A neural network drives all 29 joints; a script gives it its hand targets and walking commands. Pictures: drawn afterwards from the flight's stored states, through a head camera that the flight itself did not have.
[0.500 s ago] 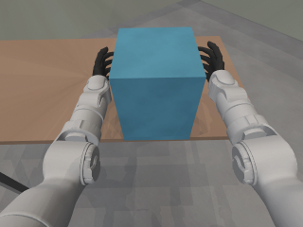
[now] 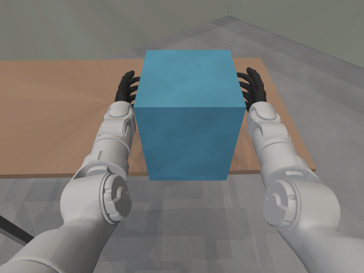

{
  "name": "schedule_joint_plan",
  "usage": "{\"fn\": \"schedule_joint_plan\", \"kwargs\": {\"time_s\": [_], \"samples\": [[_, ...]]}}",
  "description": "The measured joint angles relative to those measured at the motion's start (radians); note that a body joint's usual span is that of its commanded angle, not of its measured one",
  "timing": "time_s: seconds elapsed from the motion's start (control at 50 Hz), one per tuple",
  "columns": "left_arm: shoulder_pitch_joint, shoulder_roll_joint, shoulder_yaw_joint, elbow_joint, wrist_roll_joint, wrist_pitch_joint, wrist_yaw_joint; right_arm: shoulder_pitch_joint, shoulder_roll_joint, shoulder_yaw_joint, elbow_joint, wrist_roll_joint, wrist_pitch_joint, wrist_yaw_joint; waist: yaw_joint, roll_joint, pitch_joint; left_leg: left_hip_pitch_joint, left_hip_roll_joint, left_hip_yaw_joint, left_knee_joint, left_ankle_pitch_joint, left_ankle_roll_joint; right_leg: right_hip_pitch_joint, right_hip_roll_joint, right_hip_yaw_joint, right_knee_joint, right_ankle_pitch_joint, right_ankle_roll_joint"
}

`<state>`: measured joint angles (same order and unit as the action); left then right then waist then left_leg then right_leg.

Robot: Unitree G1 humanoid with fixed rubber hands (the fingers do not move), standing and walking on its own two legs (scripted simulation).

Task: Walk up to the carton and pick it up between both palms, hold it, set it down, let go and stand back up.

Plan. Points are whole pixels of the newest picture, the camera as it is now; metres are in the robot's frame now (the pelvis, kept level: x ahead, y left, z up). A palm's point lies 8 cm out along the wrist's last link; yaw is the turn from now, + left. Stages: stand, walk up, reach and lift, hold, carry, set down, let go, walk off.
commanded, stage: reach and lift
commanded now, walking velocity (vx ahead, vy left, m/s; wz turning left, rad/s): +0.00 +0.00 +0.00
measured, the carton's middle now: (188, 117) +0.45 +0.04 +0.10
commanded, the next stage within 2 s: none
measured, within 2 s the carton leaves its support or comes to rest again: leaves its support in 1.12 s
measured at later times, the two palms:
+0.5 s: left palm (124, 106) +0.42 +0.19 +0.15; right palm (255, 106) +0.43 -0.11 +0.16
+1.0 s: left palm (124, 107) +0.41 +0.19 +0.15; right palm (255, 106) +0.43 -0.11 +0.16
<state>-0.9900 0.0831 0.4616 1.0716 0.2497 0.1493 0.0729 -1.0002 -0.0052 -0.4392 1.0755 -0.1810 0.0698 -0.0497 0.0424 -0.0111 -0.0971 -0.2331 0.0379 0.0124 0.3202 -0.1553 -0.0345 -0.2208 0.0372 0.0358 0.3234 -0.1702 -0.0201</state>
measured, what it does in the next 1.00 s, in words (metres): stands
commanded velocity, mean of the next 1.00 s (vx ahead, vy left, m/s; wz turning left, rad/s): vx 0.00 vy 0.00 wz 0.00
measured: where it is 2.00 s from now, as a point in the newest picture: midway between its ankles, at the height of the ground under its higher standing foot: outside the picture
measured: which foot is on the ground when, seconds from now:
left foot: down 0.00-1.00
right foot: down 0.00-1.00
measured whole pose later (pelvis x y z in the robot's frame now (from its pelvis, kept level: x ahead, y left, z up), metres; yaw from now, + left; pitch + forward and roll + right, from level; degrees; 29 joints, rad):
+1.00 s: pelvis +0.00 +0.00 +0.00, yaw +0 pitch +3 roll +0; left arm -0.96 0.05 0.46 0.99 0.25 0.19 0.09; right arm -0.97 0.02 -0.46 1.05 -0.20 0.03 -0.07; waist 0.04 -0.03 -0.09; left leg -0.22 0.04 0.01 0.32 -0.15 -0.03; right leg -0.21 0.04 0.04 0.32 -0.16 -0.02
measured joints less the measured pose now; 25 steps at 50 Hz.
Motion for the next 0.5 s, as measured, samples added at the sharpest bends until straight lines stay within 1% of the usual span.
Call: {"fn": "schedule_joint_plan", "kwargs": {"time_s": [0.14, 0.26, 0.5], "samples": [[0.000, -0.004, 0.000, -0.004, 0.000, 0.015, 0.002, 0.012, 0.010, -0.035, 0.000, -0.001, -0.007, 0.004, 0.000, -0.015, 0.005, 0.008, 0.000, 0.000, 0.000, 0.004, 0.000, 0.008, 0.000, 0.000, 0.000, 0.003, 0.000], [0.000, -0.006, 0.000, -0.011, 0.000, 0.022, 0.004, 0.012, 0.014, -0.059, 0.000, -0.009, -0.012, 0.015, 0.000, -0.017, 0.006, 0.008, 0.000, 0.000, -0.001, 0.004, 0.000, 0.008, 0.000, 0.000, 0.000, 0.004, 0.000], [0.000, -0.007, 0.000, -0.018, 0.002, 0.027, 0.003, 0.012, 0.016, -0.067, 0.000, -0.019, -0.023, 0.020, 0.000, -0.017, 0.007, 0.008, 0.000, 0.000, -0.003, 0.004, 0.001, 0.007, 0.000, 0.000, 0.000, 0.003, 0.000]]}}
